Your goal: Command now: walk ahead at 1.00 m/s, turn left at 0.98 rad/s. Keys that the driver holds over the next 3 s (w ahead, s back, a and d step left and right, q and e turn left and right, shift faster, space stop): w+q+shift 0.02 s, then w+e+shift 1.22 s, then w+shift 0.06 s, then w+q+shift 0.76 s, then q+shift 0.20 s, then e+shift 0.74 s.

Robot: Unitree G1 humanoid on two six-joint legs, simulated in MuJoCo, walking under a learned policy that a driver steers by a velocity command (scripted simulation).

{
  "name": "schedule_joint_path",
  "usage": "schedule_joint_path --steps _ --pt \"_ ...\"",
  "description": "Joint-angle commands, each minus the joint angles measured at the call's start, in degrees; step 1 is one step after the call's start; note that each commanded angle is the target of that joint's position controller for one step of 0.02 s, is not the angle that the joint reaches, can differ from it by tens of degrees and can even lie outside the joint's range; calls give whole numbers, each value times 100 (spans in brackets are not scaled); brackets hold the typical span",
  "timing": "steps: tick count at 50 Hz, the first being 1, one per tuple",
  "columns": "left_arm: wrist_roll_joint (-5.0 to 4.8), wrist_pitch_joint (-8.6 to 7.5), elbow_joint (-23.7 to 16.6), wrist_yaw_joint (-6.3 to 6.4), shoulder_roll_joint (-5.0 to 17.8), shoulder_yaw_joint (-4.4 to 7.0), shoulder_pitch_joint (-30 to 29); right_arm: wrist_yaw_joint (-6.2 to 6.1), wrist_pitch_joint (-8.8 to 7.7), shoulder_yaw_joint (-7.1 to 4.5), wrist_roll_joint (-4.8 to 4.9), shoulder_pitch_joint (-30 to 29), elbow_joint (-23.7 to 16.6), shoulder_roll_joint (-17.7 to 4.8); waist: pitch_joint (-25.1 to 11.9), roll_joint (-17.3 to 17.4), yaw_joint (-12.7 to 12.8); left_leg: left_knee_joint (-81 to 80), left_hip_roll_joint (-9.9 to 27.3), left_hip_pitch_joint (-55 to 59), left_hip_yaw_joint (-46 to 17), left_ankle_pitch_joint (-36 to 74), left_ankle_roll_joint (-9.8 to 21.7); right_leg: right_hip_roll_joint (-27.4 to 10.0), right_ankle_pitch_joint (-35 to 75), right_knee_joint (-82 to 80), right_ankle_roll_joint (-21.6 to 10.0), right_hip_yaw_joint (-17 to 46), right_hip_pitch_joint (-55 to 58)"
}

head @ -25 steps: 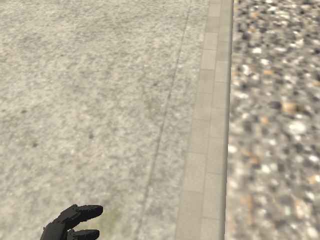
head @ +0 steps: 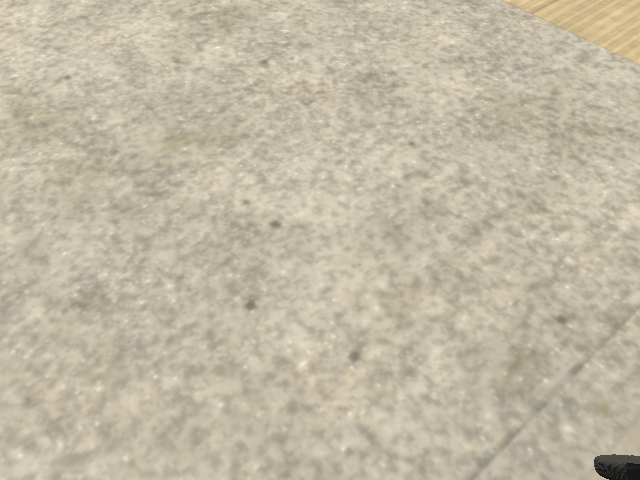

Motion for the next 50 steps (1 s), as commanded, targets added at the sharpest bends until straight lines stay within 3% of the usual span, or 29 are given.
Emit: schedule_joint_path --steps 1,3,5,7,9,10,11,12,13,14,15,16,17,19,23,28,30,32,33,34,35,36,37,38,39,42,45,47,50 --pt "60 -174 -447 33 472 -19 -845 100 -90 91 -31 -383 -463 -7 671 -509 -329 -805 186 -357 -78 968 -46 -1450 1953 -1207 -556 551 -477" --pt "32 -193 -170 10 490 -66 -213 165 -193 211 -57 -965 -604 275 887 -191 -73 -1899 -58 82 76 1268 161 -1451 2399 -1444 -537 376 -490" --pt "-75 -124 78 -8 699 -80 125 264 -314 229 -23 -1375 -768 293 1002 -240 -88 -2866 -407 505 392 1073 354 -1558 3573 -1522 -616 253 -95" --pt "-139 -45 229 13 1016 -78 194 282 -378 112 -74 -1491 -853 37 703 -680 -352 -3319 -818 1344 873 596 492 -1738 6385 -1053 -777 166 355" --pt "-106 45 438 59 1236 -107 179 174 -323 -144 -88 -270 -661 -466 -194 -1342 -1249 -3509 -965 3078 711 158 749 -1930 8303 567 -820 356 498" --pt "-107 73 431 71 1283 -123 -202 61 -269 -295 -65 1153 -302 -699 -711 -1377 -2117 -4105 -729 4903 439 739 907 -1726 7947 2054 -679 257 -398" --pt "47 17 209 60 652 -285 -41 -78 -203 -386 -125 2142 68 -1118 -1620 -510 -2032 -3504 537 7311 -1131 184 902 -1036 2950 4278 -535 493 -2294" --pt "-219 -161 67 -3 -27 -478 769 -51 -322 -330 -323 2054 -3 -1230 -3107 965 -1356 -4567 1906 8318 -4172 -1929 1635 -251 -734 6089 -481 1377 -3573" --pt "-451 -249 -29 12 718 -255 -213 -36 -369 -247 -350 2121 130 -630 -2453 296 -1750 -5335 1590 7514 -4093 -2478 1315 -468 -442 6357 -505 1668 -4058" --pt "-559 -237 -280 20 543 -246 -701 -35 -411 -184 -322 1853 289 -446 -1200 183 -1535 -5538 1472 6566 -3164 -2129 1178 -638 -118 6266 -423 1451 -4503" --pt "-449 -181 -320 45 317 -288 -886 -20 -471 -155 -304 1484 417 -307 -546 -361 -1210 -5745 1340 5579 -2501 -1385 1070 -919 191 6027 -355 1357 -4422" --pt "-323 -70 -265 47 231 -250 -783 -3 -537 -107 -363 1150 475 -36 -290 -248 -877 -5858 1161 4824 -1898 -985 988 -1132 489 5833 -305 1340 -4113" --pt "-326 91 -151 17 79 -246 -441 18 -583 -59 -407 922 529 207 -170 -99 -589 -6041 1044 4256 -1382 -777 922 -1289 660 5829 -273 1378 -3729" --pt "-363 340 -119 -10 -164 -257 -341 51 -621 -66 -271 559 672 351 168 36 -329 -6383 990 3604 -510 -235 759 -1484 522 5632 -200 1354 -3651" --pt "-242 414 -454 -43 -129 -257 -1055 -70 -671 -116 -363 312 774 128 734 -51 -249 -6666 526 3151 958 765 535 -1393 1784 4668 -68 1099 -4084" --pt "-196 270 -796 -364 23 -271 -1982 -226 -629 -227 -275 699 897 -535 833 -510 -507 -6668 570 4218 1740 2128 262 -945 3093 2513 -464 180 -3582" --pt "-274 290 -849 -418 353 -128 -1733 -243 -475 -307 -249 740 879 -899 394 -146 -268 -5836 652 5086 1807 5075 123 -390 2612 2359 -654 -372 -3017" --pt "-346 462 -676 -370 864 124 -418 -227 -287 -393 -133 463 760 -1223 -316 389 559 -3887 854 5167 1740 7284 138 20 1475 2683 -953 -530 -1551" --pt "-316 570 -345 -300 1330 368 905 -200 -295 -361 -113 202 684 -1141 -892 313 1195 -2184 757 4310 1533 6869 118 97 1332 2530 -1182 -175 275" --pt "-370 648 -105 -199 1408 399 1314 -138 -401 -164 -108 -27 697 -440 -418 -833 1272 551 -236 2912 1440 1905 -183 -111 1239 2026 -1402 656 902" --pt "-146 501 -376 -246 1490 275 476 -42 -672 133 -102 991 249 623 -804 -2946 -281 2515 -1275 477 342 -2473 -349 -975 -107 1025 -2537 3891 1933" --pt "-60 322 -719 -306 1010 148 197 -19 -900 158 -63 610 1 61 -1437 -1997 -11 2349 -1100 39 -714 -1994 15 -1565 -1877 -411 -2599 5721 1987" --pt "-32 172 -748 -336 771 116 205 -27 -977 53 59 -81 -133 -342 -768 -996 41 1714 -859 -13 -712 -1502 223 -1589 -2271 -913 -2214 5748 1273" --pt "-46 61 -746 -384 744 103 -85 -92 -975 54 7 -210 -143 -267 -314 63 -320 1053 -629 245 -717 -1099 238 -1480 -2070 -920 -2022 5487 370" --pt "-55 -11 -837 -378 734 98 -483 -140 -922 69 -140 -131 -81 -187 -114 225 -592 580 -457 650 -796 -894 142 -1283 -1430 -722 -2023 5045 -399" --pt "-134 -17 -979 -186 572 29 -887 -198 -682 -8 -272 42 34 -273 144 -34 -825 -552 -179 1273 -762 -697 -266 -635 -76 -785 -1947 3692 -1413" --pt "-220 51 -865 28 433 -21 -655 -214 -618 94 -372 -1010 -334 49 490 -211 -417 -2362 -362 1577 -330 358 -627 -175 951 -760 -1752 2820 -2087" --pt "-225 147 -791 83 533 27 -590 -169 -628 144 -317 -1472 -522 289 433 -558 -140 -3553 -627 2138 -103 1194 -737 43 861 -646 -1461 2577 -2356" --pt "-291 177 -649 110 564 86 -423 -125 -691 -25 -80 -1553 -610 -31 161 -879 1 -4320 -770 2793 -374 1682 -820 -112 282 -359 -1244 3035 -1991"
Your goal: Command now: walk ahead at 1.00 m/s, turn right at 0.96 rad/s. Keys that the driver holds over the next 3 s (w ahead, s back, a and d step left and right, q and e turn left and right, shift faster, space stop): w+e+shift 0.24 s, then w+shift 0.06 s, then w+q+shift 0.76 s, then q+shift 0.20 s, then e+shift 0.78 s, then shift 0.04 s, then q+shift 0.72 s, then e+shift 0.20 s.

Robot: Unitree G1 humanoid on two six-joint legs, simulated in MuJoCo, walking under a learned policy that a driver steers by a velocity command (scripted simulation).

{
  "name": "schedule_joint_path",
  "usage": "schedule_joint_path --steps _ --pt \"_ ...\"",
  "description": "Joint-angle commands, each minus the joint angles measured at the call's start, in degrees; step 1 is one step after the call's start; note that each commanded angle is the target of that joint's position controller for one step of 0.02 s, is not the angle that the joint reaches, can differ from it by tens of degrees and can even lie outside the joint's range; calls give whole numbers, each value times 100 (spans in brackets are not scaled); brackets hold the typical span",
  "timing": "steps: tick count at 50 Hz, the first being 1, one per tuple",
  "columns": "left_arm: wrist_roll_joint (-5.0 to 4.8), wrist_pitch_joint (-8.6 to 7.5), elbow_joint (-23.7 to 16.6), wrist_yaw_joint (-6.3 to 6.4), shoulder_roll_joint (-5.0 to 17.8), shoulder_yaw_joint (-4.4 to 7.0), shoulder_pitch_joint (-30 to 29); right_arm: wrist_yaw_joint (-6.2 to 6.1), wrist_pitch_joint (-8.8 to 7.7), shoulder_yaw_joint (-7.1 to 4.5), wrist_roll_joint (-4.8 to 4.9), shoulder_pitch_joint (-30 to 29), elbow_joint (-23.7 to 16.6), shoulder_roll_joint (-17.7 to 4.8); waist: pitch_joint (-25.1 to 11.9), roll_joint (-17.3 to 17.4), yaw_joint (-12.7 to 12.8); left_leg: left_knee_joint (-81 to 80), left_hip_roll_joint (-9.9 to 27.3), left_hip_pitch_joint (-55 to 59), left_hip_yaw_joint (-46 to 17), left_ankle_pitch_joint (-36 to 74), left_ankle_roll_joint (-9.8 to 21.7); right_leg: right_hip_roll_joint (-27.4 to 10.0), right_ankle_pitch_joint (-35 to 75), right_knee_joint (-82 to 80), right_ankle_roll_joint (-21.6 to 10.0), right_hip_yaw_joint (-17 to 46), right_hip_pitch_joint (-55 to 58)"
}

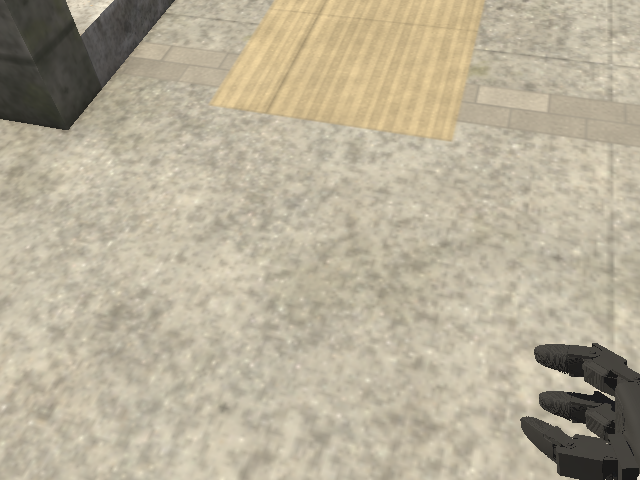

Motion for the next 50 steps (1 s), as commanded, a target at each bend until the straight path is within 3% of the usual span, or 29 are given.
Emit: schedule_joint_path --steps 1,3,4,5,6,7,8,9,10,11,13,15,19,21,25,27,28,29,30,31,32,33,35,37,39,42,45,48,50 --pt "-77 -51 -273 105 960 328 -212 16 -120 -260 197 -515 -484 -630 -11 -764 -153 -717 -422 1793 370 460 -100 -825 422 -636 -441 1173 -1362" --pt "-45 -7 -258 126 959 375 -302 4 -182 -411 267 -97 -402 -919 -202 -916 -466 -801 -373 2057 369 -7 48 -1014 1426 -3 -301 1361 -704" --pt "40 20 -318 86 975 379 -470 -28 -202 -559 295 808 -213 -1136 -739 -922 -997 -736 -365 2928 492 -251 199 -881 2459 961 -120 1174 -566" --pt "221 32 -514 9 768 267 -787 -87 -149 -617 304 2243 38 -1247 -1717 -874 -1726 -146 116 4738 236 -882 361 -744 2623 2626 95 826 -1277" --pt "326 19 -733 -37 -118 18 -404 -105 -95 -601 135 3212 254 -1540 -2484 961 -1558 -487 1119 6546 -1638 -2858 659 -176 -1122 4699 183 342 -2862" --pt "-310 -52 -944 -31 39 -84 492 53 -133 -611 -107 2837 252 -1762 -2687 3424 -867 -1951 2301 6832 -5128 -5234 1505 -372 -1165 6085 305 -85 -4459" --pt "-303 15 -697 31 620 -5 43 36 -78 -494 -73 2217 -7 -993 -1724 1989 -1140 -2171 1993 6072 -4504 -5876 1440 -849 -384 6360 383 -308 -4774" --pt "-92 40 -775 5 929 64 -647 -10 2 -437 -28 2092 82 -767 -1032 983 -1261 -2077 1710 5251 -3214 -4607 1263 -963 5 6191 414 -583 -4675" --pt "71 56 -850 -11 884 83 -1029 -15 42 -441 -79 2050 220 -829 -717 46 -1176 -1978 1483 4567 -2338 -3325 1138 -1173 141 5952 409 -647 -4368" --pt "111 58 -968 -54 828 107 -1280 -22 42 -417 -110 1993 378 -779 -379 -88 -1066 -1988 1294 4042 -1633 -2482 1132 -1394 297 5578 386 -604 -4224" --pt "-39 143 -1062 -120 633 83 -1328 16 -18 -305 -60 2002 657 -438 -166 267 -899 -2140 1062 3561 -795 -1789 1103 -1631 288 5285 326 -650 -4033" --pt "-61 178 -1172 -166 347 -16 -1413 68 -38 -255 31 2154 911 -343 3 237 -765 -2301 1069 3355 -435 -1539 1202 -1685 306 5098 275 -646 -4270" --pt "53 16 -1322 -230 366 -111 -1984 67 -42 -266 -9 2360 1149 -721 562 -130 -605 -2821 1080 3084 -29 -1017 1576 -1448 1304 3676 378 -585 -4703" --pt "188 -113 -1488 -327 408 -155 -2670 43 -16 -243 126 2631 1277 -809 707 -254 -810 -3143 948 2945 266 -537 1548 -1505 2030 2596 445 -1218 -4218" --pt "102 -342 -1699 -483 462 -119 -3333 -24 96 -225 192 3137 1537 -1107 662 24 -961 -3067 1076 3490 537 886 1436 -1053 2191 1098 486 -1476 -3006" --pt "67 -351 -1595 -396 916 113 -2612 -40 167 -219 93 3256 1675 -1311 -109 684 -435 -1904 1138 3958 590 3345 1255 -694 1667 918 335 -1544 -1752" --pt "29 -309 -1391 -309 1158 264 -1599 -51 221 -219 44 3141 1718 -1410 -712 945 231 -664 987 3570 775 3988 1108 -591 1489 834 226 -1629 -375" --pt "58 -221 -1078 -182 1371 383 -276 -74 208 -165 -36 2913 1576 -1279 -1430 941 911 1076 767 2042 768 2918 874 -1219 1318 1283 152 -1068 1720" --pt "287 -220 -885 -128 1974 479 263 -59 111 102 -44 3748 1339 -115 -2766 -987 259 3487 -78 244 618 -1690 678 -2957 -820 856 -422 1732 3675" --pt "315 -244 -821 -187 1616 386 518 -51 -5 96 272 3629 1285 -275 -3502 -1694 377 4449 -157 -160 -19 -2665 781 -3273 -2388 -545 -604 3575 3492" --pt "235 -266 -652 -193 1202 284 182 -102 9 -60 502 2801 1066 -601 -2066 -1400 335 4871 39 -949 147 -2388 758 -3093 -2327 -895 -413 2956 2700" --pt "188 -278 -516 -189 947 222 -102 -130 37 -50 458 2347 944 -551 -1187 -950 206 4800 285 -1162 343 -2047 749 -2996 -1399 -860 -339 1986 1816" --pt "366 -340 -345 -198 482 138 -731 -80 220 -99 266 2338 971 -381 -536 -722 -412 4399 715 -463 341 -1549 731 -2652 -34 -1057 -258 619 173" --pt "291 -362 -222 -203 233 127 -1248 1 500 -99 332 2432 962 -134 -155 -853 -775 4155 929 -164 328 -1727 677 -2591 551 -1396 -172 -342 -598" --pt "244 -400 -145 -168 386 179 -1499 9 654 -99 252 2151 827 -113 286 -666 -909 3933 1007 -385 385 -1471 593 -2584 1181 -1686 -82 -1094 -996" --pt "315 -430 -109 -53 680 240 -1588 100 641 -89 171 1752 627 -230 505 -420 -993 3000 905 -440 625 -217 575 -2236 1627 -1882 3 -2129 -1046" --pt "257 -415 -49 3 1099 322 -1339 281 570 -91 150 1108 465 -401 624 68 -780 1648 656 15 1223 682 814 -2094 1967 -2049 181 -2783 -591" --pt "186 -263 -51 -12 1647 443 -1217 369 554 -234 221 1121 364 -771 282 -257 -956 1115 15 727 1958 285 1093 -2204 5560 -1218 311 -3005 511" --pt "97 -73 -136 -18 1920 516 -1352 325 671 -468 318 2301 544 -1249 -398 -768 -1688 1315 -456 2068 2220 -787 1355 -2351 7952 697 323 -2986 703"
Over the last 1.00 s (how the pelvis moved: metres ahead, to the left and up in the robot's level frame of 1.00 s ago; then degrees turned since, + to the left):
0.88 -0.09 0.01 -34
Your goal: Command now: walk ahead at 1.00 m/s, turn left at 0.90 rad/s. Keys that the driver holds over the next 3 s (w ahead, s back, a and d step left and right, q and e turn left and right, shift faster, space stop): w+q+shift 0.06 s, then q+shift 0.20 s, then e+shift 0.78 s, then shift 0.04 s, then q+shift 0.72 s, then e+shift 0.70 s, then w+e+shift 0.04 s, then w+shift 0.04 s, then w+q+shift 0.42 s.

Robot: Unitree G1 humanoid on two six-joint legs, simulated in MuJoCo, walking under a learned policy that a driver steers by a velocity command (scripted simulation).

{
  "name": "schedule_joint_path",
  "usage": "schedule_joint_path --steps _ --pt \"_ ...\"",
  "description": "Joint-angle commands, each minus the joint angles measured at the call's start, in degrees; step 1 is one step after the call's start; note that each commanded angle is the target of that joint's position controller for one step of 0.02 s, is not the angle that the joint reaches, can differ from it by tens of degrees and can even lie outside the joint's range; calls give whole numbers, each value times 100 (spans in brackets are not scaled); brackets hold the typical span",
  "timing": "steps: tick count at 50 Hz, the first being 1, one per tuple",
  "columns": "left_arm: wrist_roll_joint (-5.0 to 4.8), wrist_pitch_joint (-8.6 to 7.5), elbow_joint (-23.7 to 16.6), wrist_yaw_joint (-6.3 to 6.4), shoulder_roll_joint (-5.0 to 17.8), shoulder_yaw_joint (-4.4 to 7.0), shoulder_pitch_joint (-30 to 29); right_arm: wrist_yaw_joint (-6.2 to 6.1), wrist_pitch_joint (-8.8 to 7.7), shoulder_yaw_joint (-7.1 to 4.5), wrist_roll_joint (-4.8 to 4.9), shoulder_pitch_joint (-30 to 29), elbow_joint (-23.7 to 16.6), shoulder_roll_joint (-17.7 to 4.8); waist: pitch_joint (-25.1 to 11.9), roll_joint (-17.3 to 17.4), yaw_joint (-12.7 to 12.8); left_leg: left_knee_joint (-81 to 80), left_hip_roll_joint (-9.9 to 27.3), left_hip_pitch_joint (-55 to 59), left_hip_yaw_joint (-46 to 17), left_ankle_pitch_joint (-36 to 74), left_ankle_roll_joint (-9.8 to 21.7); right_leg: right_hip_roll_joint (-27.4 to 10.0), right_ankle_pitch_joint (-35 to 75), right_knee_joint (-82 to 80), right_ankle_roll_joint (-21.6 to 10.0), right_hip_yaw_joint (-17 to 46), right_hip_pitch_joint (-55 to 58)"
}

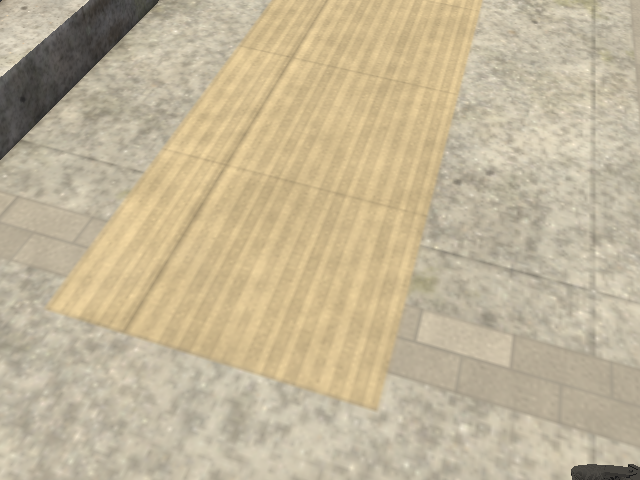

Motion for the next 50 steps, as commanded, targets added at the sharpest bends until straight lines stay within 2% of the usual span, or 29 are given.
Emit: schedule_joint_path --steps 1,2,3,4,5,6,7,9,12,14,17,19,21,22,23,24,25,26,27,29,32,35,42,44,45,46,47,48,50 --pt "-99 49 -753 20 1494 323 -1138 -66 139 -626 53 2806 361 -1390 -990 -583 -1956 37 -796 4210 285 -830 515 -1313 8471 3273 -798 437 -2108" --pt "-89 -37 -716 -9 818 125 -1268 -166 193 -690 117 3263 627 -1532 -560 497 -2034 -468 -631 4985 -535 -858 752 -396 3776 5940 -476 542 -3559" --pt "-19 -314 -1148 -85 -288 -192 -410 -138 78 -587 -35 2445 367 -1814 -854 2641 -568 -1515 181 5890 -3670 -1843 1777 669 -732 7986 -314 1536 -5908" --pt "-124 -580 -1436 -121 312 -206 -681 -71 -108 -487 -158 2160 -35 -1443 -1672 1866 -726 -3101 999 6087 -5923 -3457 2053 583 -391 7915 -592 2689 -6454" --pt "-271 -673 -1527 -104 769 -90 -1417 -51 -264 -452 -234 2043 -118 -1173 -895 790 -810 -3497 1055 5321 -5873 -3084 1666 360 87 7329 -744 2678 -6538" --pt "-213 -670 -1536 -38 679 -94 -1595 -10 -382 -427 -250 1669 -135 -1103 -366 -244 -438 -3309 917 4336 -5331 -1913 1453 152 419 6674 -721 2665 -6234" --pt "-31 -596 -1435 20 610 -92 -1499 -14 -439 -418 -234 1276 -213 -1067 -251 -539 -152 -2980 691 3576 -4616 -578 1363 -25 504 6247 -590 2702 -5719" --pt "77 -346 -1332 24 774 -1 -1240 -154 -402 -392 -223 850 -381 -992 -255 -412 110 -2891 341 2646 -3524 1150 1232 -247 537 5464 -281 2705 -4919" --pt "221 -185 -1619 50 311 -117 -2047 -461 -239 -396 -95 847 -295 -933 -83 -332 -77 -2619 -504 1761 -2291 2661 797 151 1457 3485 11 2084 -4403" --pt "148 -149 -1562 6 71 -187 -2046 -621 -3 -415 -85 1059 -163 -893 -619 20 -299 -2294 -818 1933 -1794 2300 340 497 2901 2202 70 1820 -3860" --pt "102 -208 -1569 -142 63 -188 -2400 -697 72 -298 -152 1692 154 -497 -759 392 -814 -2172 -513 2459 -1962 972 149 405 4409 1382 -15 1844 -3684" --pt "121 -274 -1491 -211 277 -94 -2233 -706 27 -221 -244 1610 242 -266 -695 562 -706 -1802 -266 2979 -2130 792 152 244 4305 1124 -208 2019 -3737" --pt "102 -350 -1086 -250 507 46 -1212 -655 -18 -224 -342 1180 173 -281 -898 532 -157 -741 -328 3290 -1791 1730 -50 356 4386 785 -459 1836 -3035" --pt "124 -375 -934 -263 629 70 -600 -623 -40 -187 -430 1144 69 -183 -1301 -21 56 626 -649 3055 -1482 674 -282 -40 5883 887 -621 2369 -2199" --pt "274 -354 -1099 -252 942 67 -965 -547 -23 -121 -426 2303 72 63 -1704 -1635 -739 2650 -1288 1445 -1223 -3483 -809 -1449 7202 1007 -1739 4855 -761" --pt "172 -277 -1214 -268 894 97 -1020 -475 -9 -134 -342 2673 157 -372 -2184 -1519 -729 3258 -1179 742 -1524 -3573 -932 -1845 5366 576 -2331 6381 -308" --pt "41 -174 -1426 -252 835 133 -1233 -469 61 -218 -279 1889 79 -758 -1841 -835 -372 3713 -1043 423 -1642 -3177 -995 -1649 3550 426 -2312 6305 -653" --pt "-20 -51 -1464 -231 744 107 -1259 -504 133 -249 -337 1062 -98 -827 -1492 -15 -175 3619 -984 335 -1572 -2815 -953 -1300 2181 234 -2016 5882 -1317" --pt "-42 33 -1487 -185 782 92 -1276 -536 186 -227 -380 618 -272 -720 -1119 222 -173 3421 -962 286 -1568 -2573 -923 -1120 1553 42 -1907 5716 -1965" --pt "-34 140 -1484 -100 755 95 -1332 -545 211 -179 -397 500 -377 -495 -728 -95 -385 2356 -840 704 -1590 -2301 -834 -549 1049 -188 -1589 5215 -2791" --pt "-56 303 -1472 -15 737 156 -1150 -597 143 -131 -340 352 -276 -242 -796 -573 -332 685 -993 1197 -1354 -2525 -863 -211 1658 -185 -1420 4852 -2912" --pt "-118 459 -1500 89 970 292 -1048 -590 119 -159 -303 195 -204 -269 -994 -703 -280 -110 -1063 1553 -1493 -2078 -926 -215 1436 -152 -1383 5030 -2901" --pt "-141 736 -1617 204 932 393 -984 -454 -102 -261 -209 -97 -102 -402 -756 -994 -165 -1742 -1053 2416 -1659 -1458 -819 10 650 -43 -1153 5563 -3007" --pt "-200 747 -1655 188 767 335 -953 -474 -136 -338 -219 144 3 -572 -899 -674 -295 -2722 -465 3414 -1796 -792 -551 379 -187 543 -867 5324 -3457" --pt "-210 751 -1723 177 584 274 -838 -494 -93 -383 -370 177 -34 -887 -1102 269 -197 -2867 571 3985 -2819 -986 61 827 -880 1492 -648 4530 -4237" --pt "-231 694 -1766 132 672 303 -645 -492 -63 -392 -559 -126 -127 -993 -906 1346 -17 -3088 1397 3637 -3615 -524 628 1255 -812 3151 -405 3358 -4782" --pt "-150 646 -1664 82 1138 419 -586 -523 -84 -335 -580 -358 -246 -671 -714 1073 19 -3057 1534 3285 -3487 -351 711 794 -372 4019 -184 3179 -4972" --pt "-137 676 -1527 70 1230 454 -469 -575 -71 -272 -473 -585 -325 -448 -560 714 62 -2938 1207 3128 -2852 -501 515 638 24 4378 -95 3030 -4962" --pt "-90 770 -1404 92 928 363 -268 -645 -2 -212 -330 -637 -357 -382 -371 496 -4 -2851 875 3107 -2223 -397 369 483 478 5305 49 2762 -5284"
Over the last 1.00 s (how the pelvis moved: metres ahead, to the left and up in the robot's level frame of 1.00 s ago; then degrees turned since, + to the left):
0.84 -0.10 -0.04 4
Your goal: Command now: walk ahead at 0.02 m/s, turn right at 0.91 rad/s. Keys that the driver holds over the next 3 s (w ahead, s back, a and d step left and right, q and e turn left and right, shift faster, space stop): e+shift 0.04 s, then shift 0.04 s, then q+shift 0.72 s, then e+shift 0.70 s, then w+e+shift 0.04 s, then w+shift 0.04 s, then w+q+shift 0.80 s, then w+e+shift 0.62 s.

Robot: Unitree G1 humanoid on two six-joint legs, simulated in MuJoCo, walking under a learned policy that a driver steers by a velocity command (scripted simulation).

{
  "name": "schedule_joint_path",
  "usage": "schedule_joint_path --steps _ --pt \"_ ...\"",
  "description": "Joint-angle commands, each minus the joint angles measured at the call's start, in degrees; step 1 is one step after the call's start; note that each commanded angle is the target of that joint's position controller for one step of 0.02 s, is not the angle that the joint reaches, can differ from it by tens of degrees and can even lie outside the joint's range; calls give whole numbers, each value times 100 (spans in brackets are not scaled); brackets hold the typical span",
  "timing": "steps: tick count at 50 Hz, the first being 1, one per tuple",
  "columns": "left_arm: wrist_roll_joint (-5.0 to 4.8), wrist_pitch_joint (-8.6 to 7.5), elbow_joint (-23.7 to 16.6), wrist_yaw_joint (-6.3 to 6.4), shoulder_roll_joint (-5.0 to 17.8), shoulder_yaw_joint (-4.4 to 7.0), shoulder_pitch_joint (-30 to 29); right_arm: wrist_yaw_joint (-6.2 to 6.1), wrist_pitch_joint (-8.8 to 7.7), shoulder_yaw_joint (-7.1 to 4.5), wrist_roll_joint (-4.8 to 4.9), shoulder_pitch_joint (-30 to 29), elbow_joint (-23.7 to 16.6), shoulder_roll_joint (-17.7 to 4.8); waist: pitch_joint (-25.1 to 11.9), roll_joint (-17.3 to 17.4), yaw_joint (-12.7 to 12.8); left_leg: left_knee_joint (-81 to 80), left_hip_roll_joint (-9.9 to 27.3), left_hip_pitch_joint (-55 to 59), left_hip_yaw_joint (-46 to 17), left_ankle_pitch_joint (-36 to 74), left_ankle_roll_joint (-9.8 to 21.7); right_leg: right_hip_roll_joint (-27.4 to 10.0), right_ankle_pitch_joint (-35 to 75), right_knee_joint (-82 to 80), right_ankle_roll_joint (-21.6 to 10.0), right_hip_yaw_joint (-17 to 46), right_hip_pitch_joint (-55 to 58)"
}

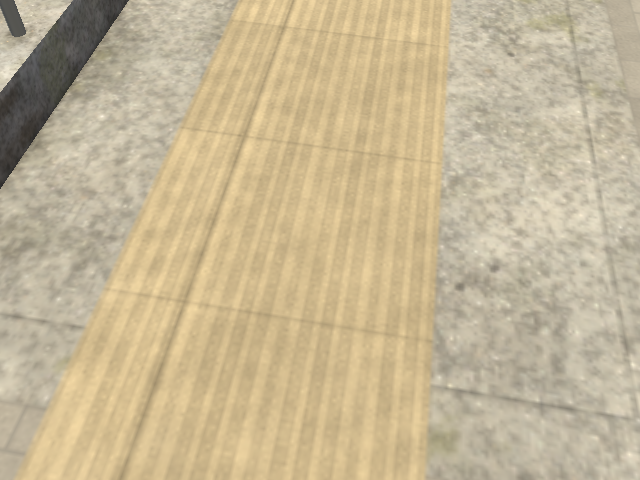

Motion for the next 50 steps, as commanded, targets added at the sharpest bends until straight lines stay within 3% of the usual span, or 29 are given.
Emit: schedule_joint_path --steps 1,3,5,8,10,11,13,14,15,16,17,18,19,20,22,25,29,31,32,33,34,35,36,37,38,42,47,48,50 --pt "23 30 -179 -23 484 125 580 -104 -26 -57 52 -582 -589 -510 -383 748 102 -733 1572 532 -885 899 991 -669 148 1789 293 -460 -789" --pt "-23 5 -398 -34 365 31 146 -103 24 -64 7 -242 -515 -580 -338 773 -165 -768 1483 806 -549 1274 1124 -953 345 1477 428 -786 -1024" --pt "34 -49 -577 -17 211 -69 -231 -58 69 -96 4 179 -366 -728 -482 801 -410 -654 1573 1192 -597 1932 1324 -1051 195 973 530 -805 -971" --pt "160 -112 -521 13 -80 -238 -188 102 78 -107 72 137 -266 -871 -850 902 -317 -382 1551 1114 -444 2836 1378 -992 -186 -211 438 -839 70" --pt "209 -111 -342 38 -153 -284 -91 236 31 -28 161 73 -172 -724 -902 1083 -241 -347 1408 807 -453 2679 1287 -968 15 -1289 374 -1035 891" --pt "214 -99 -279 51 -102 -262 -71 287 9 -23 219 150 -98 -754 -816 1158 -219 -288 1363 742 -553 2570 1247 -852 270 -1861 349 -1123 1151" --pt "171 -98 -181 75 107 -183 50 311 5 -113 384 235 -21 -1082 -628 1286 -60 -48 1316 550 -810 2633 1069 -625 1308 -3334 105 -1249 1765" --pt "152 -107 -179 107 359 -122 117 293 -36 -111 417 389 9 -1079 -759 1209 -68 37 1234 222 -936 2178 802 -880 1804 -3604 -110 -953 2404" --pt "198 -78 -198 174 684 -45 385 309 -105 -40 309 423 -59 -844 -1188 669 -33 505 1013 -384 -784 1109 444 -1663 3081 -3207 -410 -472 3350" --pt "297 18 -151 223 1082 75 233 352 -191 56 304 588 -158 -453 -1320 -826 -201 1155 414 -1427 -26 -640 40 -2612 4079 -2893 -1104 126 3714" --pt "337 23 -191 197 742 47 153 322 -186 -8 355 411 -127 -675 -1310 -1176 105 2108 255 -1701 427 -2185 -211 -3078 4040 -3203 -1659 442 3335" --pt "392 -21 -247 183 465 -46 63 284 -112 -156 394 352 -106 -973 -1065 -981 190 3334 341 -1960 360 -2618 -359 -3182 4116 -3383 -1825 427 3071" --pt "376 -67 -279 198 297 -102 -215 230 9 -212 394 513 -17 -913 -913 -801 17 3980 443 -2073 277 -2526 -447 -3006 3991 -3419 -1704 90 2833" --pt "275 -131 -294 189 205 -120 -585 169 158 -214 362 759 49 -803 -682 -815 -163 4073 562 -2078 242 -2221 -562 -2780 3721 -3467 -1510 -358 2559" --pt "236 -219 -226 191 168 -109 -797 112 322 -176 298 769 -28 -623 -454 -796 -228 3937 679 -2016 378 -1642 -704 -2600 3449 -3572 -1373 -831 2251" --pt "238 -228 -140 193 207 -55 -867 227 349 -99 292 576 -328 -431 -567 -686 -158 2928 825 -1565 561 -1146 -652 -2571 3185 -3492 -1302 -1303 2234" --pt "105 -238 22 107 506 79 -710 400 366 -169 294 685 -595 -606 -764 -657 -124 1865 697 -918 924 -1009 -313 -2926 3364 -3136 -1202 -1446 2397" --pt "-5 -267 111 47 398 74 -742 367 410 -278 292 1090 -534 -696 -765 -401 -359 962 445 -141 1057 -305 -10 -2780 2762 -2441 -787 -1804 2024" --pt "40 -282 256 -10 195 40 -406 265 396 -426 247 1440 -459 -1022 -774 404 -439 306 443 607 535 843 292 -2325 1870 -1383 -390 -2165 1440" --pt "335 -291 -53 -30 -144 -79 -544 134 346 -658 245 1625 -600 -1992 -656 2450 -339 -54 1909 1649 -1973 3464 1204 -1343 -1176 643 280 -2425 -586" --pt "342 -323 -301 20 -90 -104 -1210 225 155 -575 -1 1719 -746 -1888 -1355 1997 -668 -421 2453 1649 -3218 2942 2117 -788 -1882 1693 261 -1036 -1160" --pt "212 -342 -311 52 98 -63 -1396 273 12 -516 -3 1562 -753 -1685 -1257 1288 -672 -551 2319 1669 -2801 2251 2003 -907 -1506 1958 94 -700 -1346" --pt "165 -372 -264 89 101 -53 -1366 230 -54 -479 123 1314 -741 -1518 -1025 972 -503 -534 2038 1482 -2456 1697 1703 -1004 -973 1794 -54 -580 -1374" --pt "206 -381 -154 132 180 -22 -1245 170 -27 -416 257 986 -796 -1318 -893 653 -337 -509 1827 1306 -2174 1369 1431 -1119 -502 1492 -89 -512 -1343" --pt "232 -378 -107 148 265 17 -1144 94 36 -353 311 656 -885 -1196 -843 693 -164 -522 1626 978 -1915 1275 1259 -1127 -138 1194 -82 -495 -1048" --pt "169 -330 293 54 83 -46 -604 -63 153 -245 166 425 -1043 -1014 -1129 763 -74 -437 1356 801 -1295 1648 1145 -921 597 543 183 -793 -425" --pt "163 -247 466 -20 -204 -225 -479 29 117 68 -40 318 -794 -406 -975 993 -226 -559 1221 136 -716 735 1086 -1337 836 -752 259 -987 798" --pt "147 -252 459 -43 -163 -234 -516 80 94 83 -82 333 -714 -421 -808 1045 -299 -643 1251 -20 -709 341 1105 -1337 823 -957 219 -1052 990" --pt "84 -262 351 -58 143 -173 -631 133 86 9 -87 256 -613 -732 -395 1096 -372 -676 1376 -105 -830 -154 1170 -1251 542 -1182 100 -1199 904"
Over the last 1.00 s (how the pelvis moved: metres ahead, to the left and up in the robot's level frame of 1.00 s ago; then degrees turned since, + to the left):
0.47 0.07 0.04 -6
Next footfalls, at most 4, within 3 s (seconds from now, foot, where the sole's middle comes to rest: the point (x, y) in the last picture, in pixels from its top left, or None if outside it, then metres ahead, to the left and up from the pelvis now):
0.28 right None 0.04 -0.16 -0.78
0.64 left None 0.06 0.12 -0.78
1.12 right None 0.13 -0.09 -0.78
1.48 left None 0.13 0.15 -0.78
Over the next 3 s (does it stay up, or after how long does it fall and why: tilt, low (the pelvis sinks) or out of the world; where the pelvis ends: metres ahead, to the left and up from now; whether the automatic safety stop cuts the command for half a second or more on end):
stays up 1.00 0.20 -0.01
